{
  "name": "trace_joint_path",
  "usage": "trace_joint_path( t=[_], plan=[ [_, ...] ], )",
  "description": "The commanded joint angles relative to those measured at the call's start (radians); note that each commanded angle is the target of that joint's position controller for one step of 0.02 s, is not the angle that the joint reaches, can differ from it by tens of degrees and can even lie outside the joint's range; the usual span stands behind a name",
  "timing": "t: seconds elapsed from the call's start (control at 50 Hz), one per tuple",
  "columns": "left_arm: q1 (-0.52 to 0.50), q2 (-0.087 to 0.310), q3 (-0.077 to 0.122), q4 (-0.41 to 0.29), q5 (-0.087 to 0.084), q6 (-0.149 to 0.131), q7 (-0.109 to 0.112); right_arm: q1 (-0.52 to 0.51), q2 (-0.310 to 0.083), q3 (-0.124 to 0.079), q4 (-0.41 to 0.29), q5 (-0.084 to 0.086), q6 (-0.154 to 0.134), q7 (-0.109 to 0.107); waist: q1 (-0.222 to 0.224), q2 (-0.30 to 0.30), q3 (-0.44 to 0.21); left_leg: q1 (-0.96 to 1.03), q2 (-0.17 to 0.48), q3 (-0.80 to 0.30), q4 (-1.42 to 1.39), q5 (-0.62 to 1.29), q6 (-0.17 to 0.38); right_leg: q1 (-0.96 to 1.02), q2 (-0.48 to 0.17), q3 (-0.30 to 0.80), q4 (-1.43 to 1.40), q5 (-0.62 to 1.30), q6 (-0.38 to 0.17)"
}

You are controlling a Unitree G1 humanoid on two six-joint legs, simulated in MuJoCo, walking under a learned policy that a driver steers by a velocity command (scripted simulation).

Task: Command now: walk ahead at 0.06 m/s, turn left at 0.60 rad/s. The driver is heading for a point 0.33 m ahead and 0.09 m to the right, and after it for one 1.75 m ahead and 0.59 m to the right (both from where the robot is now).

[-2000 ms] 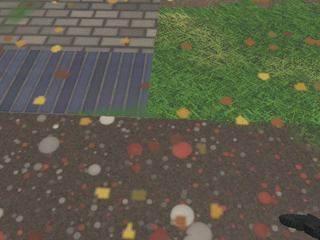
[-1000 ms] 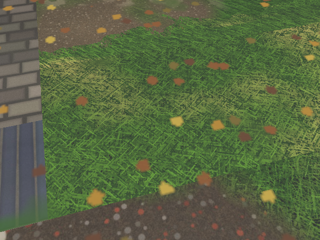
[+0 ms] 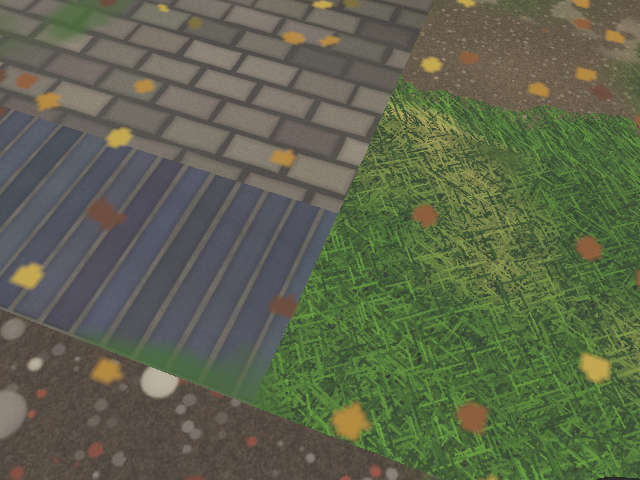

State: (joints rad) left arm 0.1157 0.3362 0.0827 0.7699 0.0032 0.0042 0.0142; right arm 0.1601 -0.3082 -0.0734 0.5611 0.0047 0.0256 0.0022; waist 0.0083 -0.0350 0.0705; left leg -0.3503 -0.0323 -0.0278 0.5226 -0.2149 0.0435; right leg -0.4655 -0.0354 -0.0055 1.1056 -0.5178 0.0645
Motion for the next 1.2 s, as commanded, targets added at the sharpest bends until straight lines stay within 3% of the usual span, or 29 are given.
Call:
trace_joint_path(
  t=[0.02, 0.1, 0.22, 0.26, 0.3, 0.32, 0.34, 0.36, 0.38, 0.44, 0.5, 0.54, 0.64, 0.68, 0.7, 0.72, 0.74, 0.76, 0.78, 0.82, 0.86, 0.9, 1.04, 1.1, 1.12, 1.14, 1.16, 1.18, 1.2],
  plan=[
    [-0.005, 0.102, 0.024, -0.074, 0.006, -0.009, 0.007, -0.001, -0.161, -0.045, -0.059, 0.007, -0.013, -0.019, 0.003, 0.148, -0.200, 0.235, 0.234, -0.284, -0.167, 0.413, 0.200, -0.121, -0.005, 0.064, 0.011, 0.100, 0.007],
    [-0.045, 0.066, 0.009, -0.087, -0.010, -0.025, -0.011, 0.028, -0.166, -0.046, -0.051, 0.010, -0.019, -0.029, -0.026, 0.188, -0.159, 0.185, 0.197, -0.360, -0.267, -0.190, 0.202, -0.077, 0.026, 0.060, -0.261, 0.176, 0.000],
    [-0.039, 0.054, -0.002, -0.083, -0.017, -0.074, -0.044, 0.082, -0.156, -0.032, -0.010, 0.003, -0.036, -0.015, -0.050, 0.196, -0.121, 0.108, 0.212, -0.385, -0.251, -0.289, 0.183, 0.081, 0.030, 0.018, -0.473, 0.218, -0.047],
    [0.002, 0.041, -0.006, -0.067, -0.021, -0.085, -0.050, 0.073, -0.148, -0.023, -0.001, 0.002, -0.038, -0.006, -0.020, 0.178, -0.096, 0.036, 0.197, -0.366, -0.222, -0.345, 0.160, 0.190, 0.037, -0.015, -0.562, 0.272, -0.082],
    [0.094, 0.046, -0.005, -0.035, -0.020, -0.091, -0.048, 0.073, -0.101, -0.004, 0.006, -0.008, -0.045, -0.002, 0.022, 0.147, -0.090, -0.040, 0.155, -0.321, -0.139, -0.377, 0.115, 0.316, 0.026, 0.019, -0.617, 0.234, -0.119],
    [0.177, 0.089, 0.001, -0.018, -0.015, -0.096, -0.041, 0.052, -0.046, 0.014, -0.005, -0.014, -0.053, -0.003, 0.043, 0.035, -0.082, -0.125, 0.090, -0.221, 0.064, -0.335, 0.063, 0.380, -0.097, 0.201, -0.712, 0.126, -0.169],
    [0.233, 0.200, 0.024, -0.004, -0.006, -0.093, -0.043, 0.049, -0.029, 0.014, -0.050, -0.002, -0.071, -0.004, 0.019, -0.180, -0.052, -0.332, -0.032, -0.025, 0.305, -0.306, -0.004, 0.457, -0.259, 0.561, -0.867, -0.125, -0.305],
    [0.266, 0.192, 0.026, -0.006, 0.003, -0.096, -0.049, -0.020, -0.107, -0.004, -0.067, 0.021, -0.090, -0.013, 0.070, -0.200, 0.023, -0.491, -0.007, -0.047, 0.469, -0.402, -0.021, 0.451, -0.352, 0.790, -0.955, -0.240, -0.397],
    [0.239, 0.146, 0.012, -0.017, -0.005, -0.099, -0.046, -0.023, -0.139, -0.016, -0.058, 0.031, -0.104, -0.011, 0.054, -0.130, 0.050, -0.530, 0.043, -0.084, 0.532, -0.314, -0.015, 0.456, -0.332, 0.744, -0.938, -0.218, -0.379],
    [0.209, 0.099, -0.004, -0.040, -0.010, -0.087, -0.026, -0.052, -0.102, -0.014, -0.040, -0.014, -0.127, -0.002, 0.042, -0.082, 0.012, -0.486, 0.069, -0.054, 0.470, -0.117, -0.040, 0.480, -0.202, 0.485, -0.899, 0.278, -0.301],
    [0.206, 0.096, -0.001, -0.034, -0.015, -0.055, 0.002, -0.085, -0.019, 0.009, -0.033, -0.025, -0.128, 0.006, 0.030, -0.089, -0.057, -0.282, 0.014, 0.015, 0.283, -0.034, -0.100, 0.407, -0.100, 0.276, -0.830, 0.779, -0.259],
    [0.228, 0.129, 0.014, -0.030, -0.022, -0.033, 0.016, -0.122, 0.001, 0.016, -0.034, -0.013, -0.119, 0.008, 0.041, -0.103, -0.080, -0.178, -0.022, 0.030, 0.182, 0.037, -0.111, 0.351, -0.074, 0.238, -0.787, 0.847, -0.238],
    [0.220, 0.137, 0.031, -0.052, -0.039, -0.001, 0.032, -0.122, -0.060, -0.011, -0.022, 0.007, -0.105, 0.010, 0.015, -0.120, -0.105, -0.019, -0.042, -0.034, -0.013, 0.125, -0.091, 0.326, -0.099, 0.366, -0.708, 0.728, -0.196],
    [0.170, 0.111, 0.027, -0.082, -0.037, -0.008, 0.033, -0.039, -0.098, -0.029, 0.000, -0.007, -0.114, 0.001, -0.044, -0.098, -0.147, 0.156, 0.003, -0.042, -0.150, 0.284, -0.040, 0.292, -0.045, 0.364, -0.591, 0.706, -0.146],
    [0.172, 0.055, 0.011, -0.107, -0.017, -0.013, 0.029, 0.049, -0.156, -0.042, 0.004, -0.026, -0.116, -0.011, -0.071, 0.003, -0.264, 0.375, 0.166, -0.159, -0.118, 0.473, 0.025, 0.199, 0.013, 0.318, -0.394, 0.525, -0.108],
    [0.330, -0.037, -0.015, -0.102, 0.012, -0.016, 0.025, 0.065, -0.191, -0.039, -0.006, -0.044, -0.099, -0.020, 0.007, 0.276, -0.374, 0.602, 0.418, -0.414, -0.040, 0.868, 0.158, -0.013, 0.149, 0.225, -0.130, -0.195, -0.051],
    [0.422, 0.055, 0.000, -0.087, -0.016, -0.010, 0.023, 0.073, -0.168, -0.040, 0.014, -0.031, -0.079, -0.010, 0.021, 0.345, -0.426, 0.564, 0.515, -0.597, -0.111, 0.642, 0.260, -0.091, 0.101, 0.181, 0.052, -0.226, -0.022],
    [0.360, 0.123, 0.023, -0.067, -0.031, 0.006, 0.029, 0.017, -0.095, -0.020, -0.003, -0.020, -0.073, -0.010, 0.009, 0.211, -0.295, 0.466, 0.433, -0.483, -0.137, 0.489, 0.229, -0.138, 0.057, 0.161, 0.135, -0.139, 0.006],
    [0.288, 0.140, 0.032, -0.075, -0.034, 0.021, 0.033, -0.030, -0.056, -0.009, -0.003, -0.016, -0.066, -0.011, 0.002, 0.145, -0.224, 0.382, 0.363, -0.348, -0.149, 0.416, 0.188, -0.154, 0.036, 0.133, 0.140, -0.070, 0.022],
    [0.245, 0.115, 0.033, -0.095, -0.027, 0.049, 0.038, -0.090, -0.062, -0.006, 0.010, -0.022, -0.056, -0.012, 0.022, 0.152, -0.149, 0.219, 0.296, -0.208, -0.187, 0.389, 0.174, -0.102, 0.004, 0.107, 0.115, 0.009, 0.048],
    [0.225, 0.066, 0.022, -0.117, -0.025, 0.054, 0.034, -0.093, -0.074, -0.012, 0.031, -0.033, -0.056, -0.019, 0.022, 0.182, -0.131, 0.158, 0.269, -0.123, -0.225, 0.382, 0.185, -0.051, 0.005, 0.062, 0.040, 0.056, 0.051],
    [0.181, 0.048, 0.013, -0.146, -0.018, 0.052, 0.028, -0.088, -0.089, -0.019, 0.047, -0.029, -0.055, -0.026, 0.008, 0.182, -0.144, 0.181, 0.299, -0.103, -0.236, 0.397, 0.211, -0.049, -0.013, 0.053, -0.042, 0.081, 0.048],
    [0.099, 0.075, 0.009, -0.212, -0.018, 0.057, -0.014, -0.105, -0.156, -0.040, 0.077, -0.004, -0.036, -0.018, -0.006, 0.175, -0.154, 0.172, 0.344, -0.019, -0.223, 0.291, 0.191, 0.099, -0.031, -0.007, -0.323, 0.176, -0.017],
    [0.136, 0.083, 0.021, -0.209, -0.014, 0.058, -0.024, -0.100, -0.157, -0.041, 0.098, 0.022, -0.029, -0.016, 0.029, 0.148, -0.154, 0.146, 0.317, 0.038, -0.108, 0.178, 0.107, 0.234, 0.015, -0.050, -0.553, 0.298, -0.079],
    [0.168, 0.115, 0.035, -0.202, -0.010, 0.057, -0.017, -0.046, -0.123, -0.033, 0.124, 0.017, -0.027, -0.014, 0.030, 0.080, -0.150, 0.072, 0.273, 0.092, -0.003, 0.072, 0.037, 0.331, 0.012, -0.002, -0.642, 0.400, -0.115],
    [0.188, 0.232, 0.062, -0.221, -0.008, 0.052, 0.002, -0.017, -0.060, -0.014, 0.110, -0.025, -0.026, -0.009, -0.001, -0.223, -0.146, -0.152, 0.143, 0.208, 0.307, -0.247, -0.075, 0.464, -0.226, 0.330, -0.726, 0.740, -0.214],
    [0.164, 0.267, 0.061, -0.256, 0.022, 0.033, -0.003, -0.111, -0.082, -0.018, 0.059, -0.031, -0.025, -0.021, 0.044, -0.277, -0.143, -0.316, 0.018, 0.078, 0.532, -0.468, -0.112, 0.397, -0.364, 0.554, -0.771, 0.772, -0.407],
    [0.159, 0.217, 0.048, -0.253, 0.032, 0.012, -0.011, -0.141, -0.121, -0.031, 0.063, -0.015, -0.022, -0.027, 0.062, -0.158, -0.154, -0.325, 0.042, -0.011, 0.636, -0.427, -0.103, 0.380, -0.321, 0.489, -0.785, 0.711, -0.406],
    [0.121, 0.191, 0.040, -0.246, 0.020, -0.001, -0.010, -0.121, -0.125, -0.036, 0.071, -0.002, -0.018, -0.031, 0.027, -0.122, -0.136, -0.328, 0.058, -0.032, 0.645, -0.337, -0.091, 0.365, -0.266, 0.412, -0.774, 0.662, -0.351]
  ],
)
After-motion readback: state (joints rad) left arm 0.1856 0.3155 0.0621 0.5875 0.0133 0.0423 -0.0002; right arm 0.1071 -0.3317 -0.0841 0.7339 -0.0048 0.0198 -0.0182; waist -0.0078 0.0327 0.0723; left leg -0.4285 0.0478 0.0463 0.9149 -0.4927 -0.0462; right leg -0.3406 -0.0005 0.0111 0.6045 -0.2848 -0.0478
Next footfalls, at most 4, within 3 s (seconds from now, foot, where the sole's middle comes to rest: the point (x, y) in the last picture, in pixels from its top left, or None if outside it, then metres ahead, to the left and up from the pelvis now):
0.32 right None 0.12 -0.13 -0.77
0.70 left None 0.34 0.10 -0.77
1.12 right None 0.26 -0.15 -0.77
1.62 left None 0.36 0.05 -0.77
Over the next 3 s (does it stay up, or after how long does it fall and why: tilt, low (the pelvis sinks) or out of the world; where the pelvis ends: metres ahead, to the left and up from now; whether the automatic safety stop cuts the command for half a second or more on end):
stays up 0.44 -0.19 -0.02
